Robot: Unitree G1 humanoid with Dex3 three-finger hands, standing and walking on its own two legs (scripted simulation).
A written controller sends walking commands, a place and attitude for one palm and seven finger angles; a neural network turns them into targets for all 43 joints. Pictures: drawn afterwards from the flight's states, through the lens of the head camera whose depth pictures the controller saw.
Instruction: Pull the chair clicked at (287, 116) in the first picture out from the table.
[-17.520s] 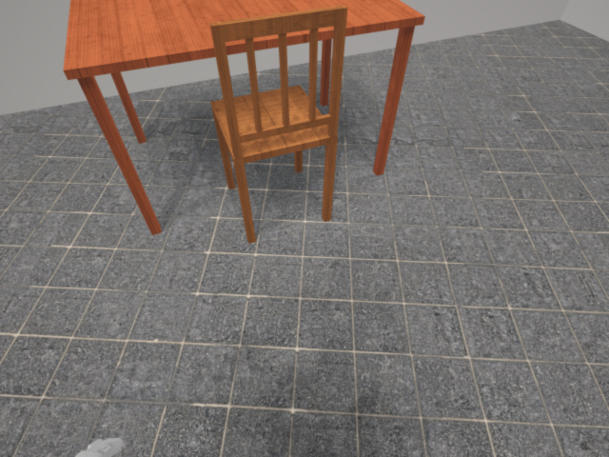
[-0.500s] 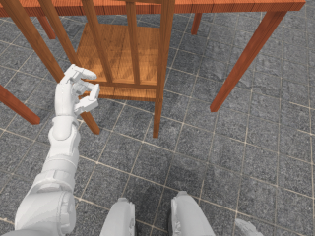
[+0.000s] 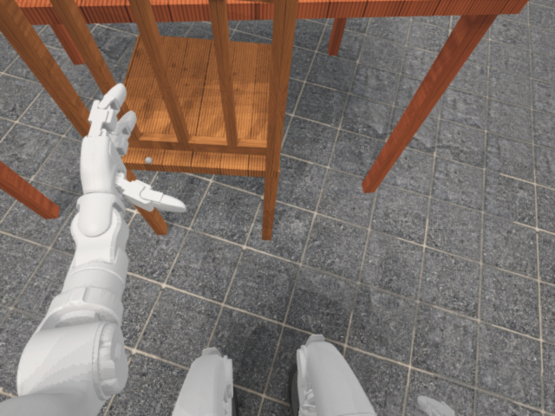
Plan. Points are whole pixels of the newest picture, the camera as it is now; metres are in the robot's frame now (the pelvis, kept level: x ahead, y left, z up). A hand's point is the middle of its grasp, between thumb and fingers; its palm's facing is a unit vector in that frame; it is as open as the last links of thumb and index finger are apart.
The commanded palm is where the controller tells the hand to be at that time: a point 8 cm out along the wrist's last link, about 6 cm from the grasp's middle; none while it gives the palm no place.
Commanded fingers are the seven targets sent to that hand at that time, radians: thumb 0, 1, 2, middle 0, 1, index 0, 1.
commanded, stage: open the thumb and straighten the fingers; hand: left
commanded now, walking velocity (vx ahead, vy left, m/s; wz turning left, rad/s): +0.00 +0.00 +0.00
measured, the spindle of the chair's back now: (165, 81) +0.61 +0.14 +0.03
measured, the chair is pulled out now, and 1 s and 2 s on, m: -0.08 -0.08 -0.08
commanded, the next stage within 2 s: draw the fingers out of the gap in 0.06 s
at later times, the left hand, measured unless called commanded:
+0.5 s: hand (151, 190) +0.42 +0.15 +0.02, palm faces +0.04 -1.00 -0.06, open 17.5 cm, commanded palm +0.39 +0.21 +0.03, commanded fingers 0.00 -0.55 0.20 0.00 0.00 0.00 0.00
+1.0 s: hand (147, 252) +0.33 +0.15 +0.02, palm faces +0.02 -1.00 -0.06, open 17.5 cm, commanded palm +0.30 +0.21 +0.03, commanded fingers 0.00 -0.55 0.20 0.00 0.00 0.00 0.00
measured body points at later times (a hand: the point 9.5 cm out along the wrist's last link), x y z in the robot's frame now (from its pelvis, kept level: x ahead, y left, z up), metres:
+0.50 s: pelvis +0.01 +0.01 +0.01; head +0.14 +0.02 +0.44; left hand +0.42 +0.21 +0.02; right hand +0.09 -0.24 -0.11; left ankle +0.01 +0.11 -0.62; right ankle +0.04 -0.11 -0.62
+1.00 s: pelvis +0.01 +0.00 +0.01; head +0.12 +0.00 +0.44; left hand +0.33 +0.20 +0.03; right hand +0.18 -0.24 -0.10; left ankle +0.01 +0.11 -0.62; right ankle +0.04 -0.11 -0.62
